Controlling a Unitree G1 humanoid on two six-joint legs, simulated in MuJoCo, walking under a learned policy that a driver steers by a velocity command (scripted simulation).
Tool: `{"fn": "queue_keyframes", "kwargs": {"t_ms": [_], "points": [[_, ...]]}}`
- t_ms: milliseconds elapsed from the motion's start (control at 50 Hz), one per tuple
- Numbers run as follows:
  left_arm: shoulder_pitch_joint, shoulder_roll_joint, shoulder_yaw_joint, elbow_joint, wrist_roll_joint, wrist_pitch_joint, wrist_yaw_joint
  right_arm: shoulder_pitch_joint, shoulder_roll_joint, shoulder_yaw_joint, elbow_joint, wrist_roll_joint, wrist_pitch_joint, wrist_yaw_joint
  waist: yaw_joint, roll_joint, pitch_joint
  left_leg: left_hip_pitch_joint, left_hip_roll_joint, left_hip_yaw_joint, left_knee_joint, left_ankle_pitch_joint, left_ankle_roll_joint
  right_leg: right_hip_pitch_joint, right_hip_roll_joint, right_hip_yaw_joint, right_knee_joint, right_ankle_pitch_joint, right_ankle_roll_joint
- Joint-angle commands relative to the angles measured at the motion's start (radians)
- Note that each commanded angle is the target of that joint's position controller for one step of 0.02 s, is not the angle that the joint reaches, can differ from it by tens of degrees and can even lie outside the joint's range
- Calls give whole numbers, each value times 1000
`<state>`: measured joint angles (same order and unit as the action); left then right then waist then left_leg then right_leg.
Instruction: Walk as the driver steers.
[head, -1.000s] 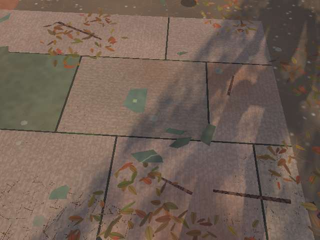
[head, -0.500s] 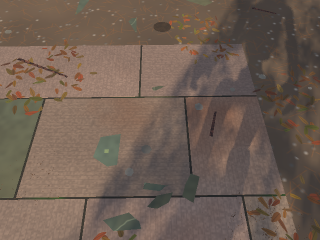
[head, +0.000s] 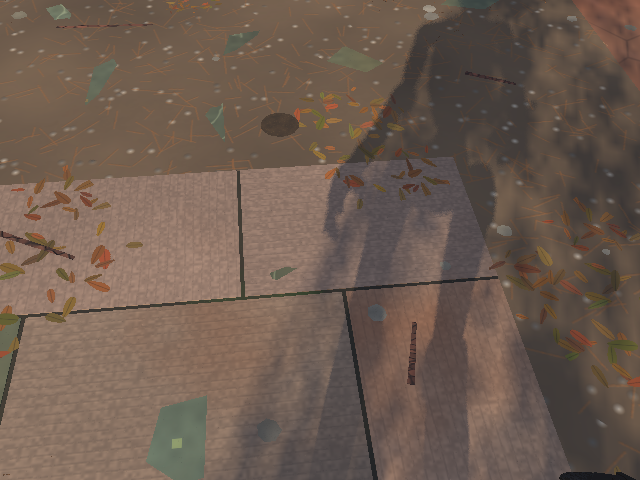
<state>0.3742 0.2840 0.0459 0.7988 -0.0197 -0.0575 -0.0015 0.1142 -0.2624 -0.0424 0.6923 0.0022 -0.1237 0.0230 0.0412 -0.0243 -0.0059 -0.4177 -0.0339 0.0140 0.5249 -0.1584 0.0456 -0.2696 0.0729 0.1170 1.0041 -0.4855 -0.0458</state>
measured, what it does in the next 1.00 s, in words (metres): walks ahead, turning left: right foot, then left foot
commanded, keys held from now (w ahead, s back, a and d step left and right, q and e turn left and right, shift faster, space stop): w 0.44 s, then w+q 0.56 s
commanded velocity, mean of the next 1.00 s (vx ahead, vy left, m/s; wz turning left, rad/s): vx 0.50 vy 0.00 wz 0.19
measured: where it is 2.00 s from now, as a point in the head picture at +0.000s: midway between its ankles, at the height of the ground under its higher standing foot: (287, 240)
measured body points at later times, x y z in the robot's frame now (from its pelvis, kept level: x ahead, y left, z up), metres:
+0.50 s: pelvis +0.27 -0.04 -0.01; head +0.30 -0.05 +0.44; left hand +0.49 +0.19 -0.08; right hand +0.27 -0.32 -0.14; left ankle +0.10 +0.10 -0.67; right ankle +0.36 -0.14 -0.73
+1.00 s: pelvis +0.53 +0.01 -0.01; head +0.56 +0.03 +0.43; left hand +0.49 +0.30 -0.15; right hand +0.79 -0.18 -0.10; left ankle +0.62 +0.12 -0.73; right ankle +0.37 -0.14 -0.72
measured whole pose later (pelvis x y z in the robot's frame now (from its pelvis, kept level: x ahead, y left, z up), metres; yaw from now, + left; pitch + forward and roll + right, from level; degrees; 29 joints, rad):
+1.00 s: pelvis +0.53 +0.01 -0.01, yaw +15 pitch +2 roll -1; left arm 0.32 0.29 0.08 0.87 -0.01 -0.04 0.02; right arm 0.09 -0.26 -0.06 0.68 0.02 -0.04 0.05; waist 0.04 0.01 0.04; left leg -0.52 0.00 0.06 0.61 -0.14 0.11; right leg 0.04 -0.08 -0.26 0.54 -0.46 0.04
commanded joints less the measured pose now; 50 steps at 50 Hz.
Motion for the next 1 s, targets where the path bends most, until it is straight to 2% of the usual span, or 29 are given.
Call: {"fn": "queue_keyframes", "kwargs": {"t_ms": [20,40,60,120,180,240,300,340,380,400,420,440,460,480,500,520,540,560,600,660,700,760,840,880,920,940,960,980,1000], "points": [[-111,126,24,-123,4,-32,-4,186,-124,-37,2,2,18,-4,-105,73,-33,441,325,-462,-264,-127,197,-509,-129,-19,205,105,8],[-111,114,28,-123,13,-29,-5,154,-108,-30,-2,-6,18,-1,-76,80,-1,356,292,-404,-295,-50,190,-468,-157,-24,154,152,13],[-88,97,27,-119,13,-24,-5,137,-102,-27,-1,-10,16,2,-52,106,1,302,267,-361,-319,5,187,-419,-173,-30,125,178,19],[-89,62,20,-121,16,-13,0,144,-128,-34,19,-2,7,1,-33,116,0,249,243,-254,-361,168,204,-405,-186,-58,37,249,45],[-182,42,12,-147,21,-18,0,175,-151,-40,46,4,14,-9,-57,90,11,262,222,-172,-372,265,188,-418,-190,-72,-139,406,60],[-283,22,4,-169,15,-28,-10,223,-164,-41,73,14,25,-15,-97,89,26,272,198,-114,-367,249,158,-363,-163,-96,-322,547,57],[-370,28,4,-200,4,-35,-25,281,-177,-42,105,20,36,-16,-130,92,48,334,231,-130,-344,213,154,-355,-141,-104,-413,563,46],[-405,38,7,-222,2,-40,-37,297,-184,-44,120,22,48,-19,-129,98,59,401,263,-149,-310,234,144,-369,-132,-101,-455,505,25],[-387,56,13,-226,3,-45,-44,291,-197,-50,129,22,58,-24,-103,111,47,450,284,-158,-260,311,126,-322,-118,-108,-490,430,-2],[-336,74,22,-215,7,-47,-43,275,-207,-52,129,22,63,-27,-68,119,17,456,275,-144,-199,440,112,-237,-94,-129,-512,407,-19],[-219,105,41,-181,12,-47,-37,260,-201,-49,127,22,67,-29,-4,107,-55,434,234,-106,-66,580,91,-66,-66,-156,-542,425,-46],[-51,162,62,-142,20,-45,-27,255,-167,-33,112,9,66,-31,66,73,-185,302,186,-65,155,508,58,213,-145,-83,-499,481,-96],[64,261,86,-133,39,-39,-19,358,-65,0,87,2,46,-25,60,-139,-343,-120,41,-1,560,111,-18,640,-414,321,-501,400,-242],[107,203,72,-119,23,-31,-19,364,-75,3,107,10,27,-19,78,-235,-426,-276,-9,-124,729,-415,-23,694,-495,592,-640,280,-284],[55,153,54,-119,18,-28,-16,281,-164,-25,88,40,21,-13,82,-144,-266,-364,46,-155,803,-374,-14,570,-465,471,-668,197,-234],[-16,128,43,-126,17,-27,-14,207,-164,-25,67,44,21,-13,55,-86,-154,-363,96,-121,772,-286,-10,416,-427,331,-696,214,-200],[-80,100,34,-123,23,-30,-19,171,-151,-26,61,31,29,-16,21,-46,-71,-330,127,-108,709,-219,-14,273,-383,237,-744,253,-182],[-125,73,27,-124,28,-40,-22,188,-143,-34,69,24,44,-20,-18,-71,-36,-271,157,-116,661,-168,-18,179,-350,160,-784,299,-164],[-161,66,31,-108,32,-57,-25,239,-99,-30,92,27,73,-24,-55,-86,-11,-195,163,-115,642,-110,-33,76,-326,60,-847,375,-164],[-150,87,42,-73,39,-70,-17,193,-86,-35,74,22,87,-31,-60,-47,23,-263,161,-147,570,8,-51,81,-326,-54,-879,504,-165],[-135,95,46,-54,40,-67,-8,152,-78,-36,62,19,83,-25,-50,-36,29,-295,154,-148,473,115,-53,123,-315,-122,-879,560,-152],[-124,114,50,-36,33,-59,3,60,-57,-28,37,16,75,-5,-17,-27,53,-264,145,-88,292,245,-44,147,-299,-212,-888,566,-124],[-55,144,62,5,18,-36,12,-69,-41,-17,-27,17,75,18,36,-9,100,-310,139,-34,159,216,-18,279,-347,-252,-863,584,-117],[-43,157,68,18,8,-19,13,-100,-48,-19,-58,18,76,30,37,-16,106,-323,128,-5,126,134,4,353,-369,-268,-818,656,-105],[-63,181,75,18,1,-5,19,-81,-69,-30,-76,18,79,38,5,-43,73,-243,83,49,110,32,38,387,-373,-298,-721,920,-82],[-74,196,79,14,-1,2,24,-37,-89,-42,-74,17,82,38,-26,-66,31,-161,44,83,114,-21,58,394,-368,-312,-634,1097,-69],[-89,205,80,11,-3,11,28,69,-123,-62,-53,19,84,36,-89,-69,-31,-17,-1,107,93,-38,85,371,-349,-332,-480,1211,-52],[-98,194,74,6,-5,13,32,234,-183,-96,-12,21,86,23,-175,-40,-117,240,-36,90,23,29,124,258,-304,-355,-254,1146,-15],[-68,121,46,-19,31,1,30,353,-284,-124,11,23,96,-1,-191,145,-211,545,161,-217,18,93,197,-33,-237,-353,78,623,32]]}}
